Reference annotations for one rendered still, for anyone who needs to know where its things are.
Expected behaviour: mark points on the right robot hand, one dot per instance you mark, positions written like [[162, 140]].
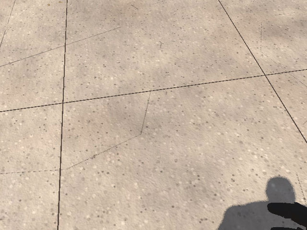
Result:
[[294, 211]]

